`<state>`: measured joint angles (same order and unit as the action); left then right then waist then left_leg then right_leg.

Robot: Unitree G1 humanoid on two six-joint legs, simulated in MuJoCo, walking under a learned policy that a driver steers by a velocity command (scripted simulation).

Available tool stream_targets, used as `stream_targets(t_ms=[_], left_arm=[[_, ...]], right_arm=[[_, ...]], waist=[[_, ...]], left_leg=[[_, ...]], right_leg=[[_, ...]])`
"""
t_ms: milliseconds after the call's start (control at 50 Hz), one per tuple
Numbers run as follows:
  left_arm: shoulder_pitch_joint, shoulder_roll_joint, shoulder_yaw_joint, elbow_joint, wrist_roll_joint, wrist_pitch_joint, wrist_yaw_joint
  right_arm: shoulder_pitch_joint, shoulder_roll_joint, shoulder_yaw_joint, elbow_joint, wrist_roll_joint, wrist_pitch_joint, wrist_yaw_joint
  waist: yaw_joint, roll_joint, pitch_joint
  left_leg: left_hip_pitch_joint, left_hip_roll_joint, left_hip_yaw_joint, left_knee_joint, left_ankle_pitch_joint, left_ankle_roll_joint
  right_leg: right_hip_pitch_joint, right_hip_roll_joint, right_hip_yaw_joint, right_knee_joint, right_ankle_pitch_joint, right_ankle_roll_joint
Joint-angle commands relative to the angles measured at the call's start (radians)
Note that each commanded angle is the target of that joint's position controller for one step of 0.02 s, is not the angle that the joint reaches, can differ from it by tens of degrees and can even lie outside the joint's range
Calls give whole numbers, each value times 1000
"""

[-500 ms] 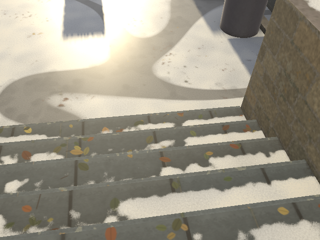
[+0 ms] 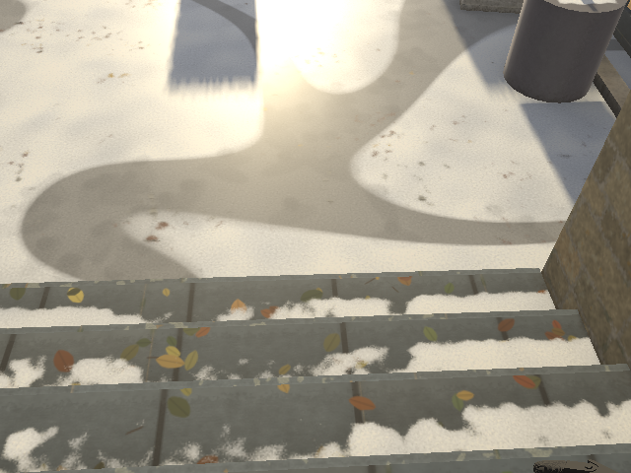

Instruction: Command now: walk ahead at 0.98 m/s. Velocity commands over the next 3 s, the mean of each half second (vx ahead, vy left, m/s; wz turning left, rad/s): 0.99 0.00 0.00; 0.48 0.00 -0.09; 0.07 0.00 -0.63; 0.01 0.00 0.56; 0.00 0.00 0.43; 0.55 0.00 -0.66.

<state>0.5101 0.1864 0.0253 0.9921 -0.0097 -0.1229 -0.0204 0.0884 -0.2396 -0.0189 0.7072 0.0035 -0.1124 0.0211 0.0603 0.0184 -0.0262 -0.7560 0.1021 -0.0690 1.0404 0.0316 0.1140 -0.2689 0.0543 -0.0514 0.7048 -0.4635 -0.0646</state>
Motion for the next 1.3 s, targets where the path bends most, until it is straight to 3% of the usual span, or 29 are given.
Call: stream_targets(t_ms=[20,100,140,160,180,200,240,260,320,400,440,480,520,540,560,640,700,760,840,900,920,940,1000,1020,1040,1060,1100,1160,1300], left_arm=[[-101,149,25,-107,-31,-39,50],[-109,128,27,-108,-4,-11,49],[-290,162,37,-139,-23,10,27],[-420,121,39,-177,-37,3,24],[-349,-51,0,-251,-37,-19,27],[-124,-80,-18,-271,-75,-41,17],[-92,20,10,-201,-41,-35,6],[-119,20,5,-241,-17,-8,15],[-253,53,9,-238,-6,31,32],[-543,62,0,-315,27,-3,-25],[-591,45,-3,-366,-9,21,-34],[-411,130,36,-313,-8,31,-40],[182,231,100,-138,5,32,-36],[462,212,93,-20,20,24,-35],[261,94,29,-37,44,14,-28],[-113,99,31,-92,15,8,-19],[-189,170,41,-81,60,10,33],[-176,80,13,-77,-38,3,95],[-72,106,25,-35,-29,61,117],[-121,76,19,-19,-23,78,82],[178,-64,-1,14,-61,77,64],[209,5,-7,-17,-60,72,53],[-180,110,34,-159,-28,130,105],[-112,61,16,-205,-30,155,109],[-68,86,30,-188,-22,164,105],[-113,78,28,-236,-20,177,105],[-236,144,60,-282,-9,197,108],[-345,46,28,-375,6,193,75],[-471,74,34,-474,-35,220,13]], right_arm=[[49,-20,-1,-12,-26,-9,29],[241,-70,-39,44,8,23,28],[689,-128,-85,193,-16,30,9],[924,-100,-84,279,-32,20,6],[828,-6,-30,298,-39,-2,15],[658,18,-8,216,-35,0,14],[487,36,-22,183,2,10,32],[254,-88,-37,127,-14,3,19],[292,-136,-53,184,-48,-27,-29],[399,-63,-28,217,34,-38,-80],[436,-76,-37,245,38,-15,-68],[428,-42,-33,270,6,11,-56],[245,-87,-41,256,11,11,-22],[122,-35,-40,229,26,-15,-19],[376,65,-27,204,52,-36,-26],[293,-1,-49,149,58,-4,-61],[302,15,-45,154,11,38,-54],[124,-13,-37,114,-24,8,-6],[-8,18,-15,19,0,54,11],[532,-93,-66,191,-31,57,23],[473,-122,-42,215,-66,34,31],[432,-101,-32,187,-40,41,32],[208,-43,-7,104,-28,74,1],[177,-156,-29,94,-45,73,-7],[152,-108,-23,65,-45,70,-12],[123,-147,-33,58,-59,77,-29],[109,-79,-10,60,-43,95,-80],[140,-108,-14,74,-27,115,-127],[116,-194,-72,34,0,161,-83]], waist=[[-65,-32,41],[-162,-108,-37],[-415,-56,-65],[-567,165,30],[-377,375,148],[-137,443,64],[-11,-29,31],[103,44,86],[42,-119,136],[-106,-56,158],[-143,38,141],[-53,65,82],[270,102,-75],[433,-160,-65],[135,-444,-60],[-99,0,58],[-161,-4,39],[-109,-47,40],[-36,-89,30],[-325,18,-76],[-134,323,-187],[-128,332,-318],[-81,-59,-116],[-5,143,-137],[8,74,-107],[8,193,-89],[8,48,40],[-10,92,-8],[-80,148,-5]], left_leg=[[378,-40,84,-372,481,-5],[695,-110,156,-266,469,-32],[954,-91,202,-425,319,13],[1029,8,112,-610,320,108],[986,70,-56,-396,529,65],[960,123,-249,-338,790,85],[755,168,-287,-400,200,125],[431,268,-483,-595,-76,188],[183,207,-526,-513,-125,222],[63,-35,-147,-457,-500,97],[151,-20,-116,-430,-405,94],[374,3,-89,-191,-68,73],[246,-27,-42,426,449,-5],[20,-229,-32,1052,-149,-72],[-276,-251,-233,1094,-765,-24],[-253,-74,-164,488,-388,-49],[88,-7,-64,185,-161,-118],[377,-66,23,-366,509,-86],[407,-78,2,-628,456,-113],[830,3,43,-725,759,-42],[1177,273,-192,-390,1485,109],[1232,361,-274,-317,1477,158],[772,239,-161,-551,853,83],[684,361,-231,-549,832,182],[614,308,-131,-535,718,147],[540,337,-154,-583,449,165],[379,232,-29,-614,318,131],[461,181,113,-592,263,71],[518,300,145,-561,-80,36]], right_leg=[[-357,-102,91,-163,43,-117],[-372,-118,46,122,70,-70],[-334,-114,28,694,556,-7],[-525,12,37,1317,250,29],[-850,111,233,1550,-252,-48],[-905,64,333,1337,-162,-102],[-908,-57,307,1064,129,-117],[-793,-160,236,786,231,-48],[-620,-216,206,648,411,75],[-251,-147,89,3,1063,6],[-144,-102,55,-42,900,29],[-119,-94,16,40,821,-14],[454,-95,-26,-18,722,-80],[640,-170,46,-138,747,-148],[702,-299,306,71,1169,-183],[75,-460,608,-182,650,-279],[-286,-351,413,-158,939,-230],[-443,-87,88,-44,383,-96],[-156,-127,151,139,323,-66],[-196,27,106,830,296,38],[-544,138,230,1251,-480,94],[-670,68,327,1286,-467,111],[-680,25,167,1241,-177,91],[-667,-12,169,1347,-117,112],[-677,-25,214,1245,28,110],[-699,-40,194,1217,70,136],[-647,-44,188,1000,233,144],[-549,-81,106,532,467,121],[-282,-60,-49,208,191,49]])
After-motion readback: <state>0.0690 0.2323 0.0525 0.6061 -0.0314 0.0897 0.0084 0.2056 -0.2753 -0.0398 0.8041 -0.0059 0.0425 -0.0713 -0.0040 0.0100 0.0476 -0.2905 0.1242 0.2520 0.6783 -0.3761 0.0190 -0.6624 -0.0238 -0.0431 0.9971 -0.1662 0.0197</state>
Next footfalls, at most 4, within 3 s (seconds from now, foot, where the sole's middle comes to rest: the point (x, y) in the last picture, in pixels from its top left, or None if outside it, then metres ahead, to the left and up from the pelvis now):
0.16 left None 0.23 0.13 -0.89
0.54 right None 0.57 -0.11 -1.03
0.90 left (296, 410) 0.85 0.11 -1.17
1.38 right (376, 415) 0.85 -0.12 -1.17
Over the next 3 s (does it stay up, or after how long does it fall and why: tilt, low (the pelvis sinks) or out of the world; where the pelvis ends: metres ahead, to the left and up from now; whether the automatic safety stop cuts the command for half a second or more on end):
stays up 0.93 0.02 -0.43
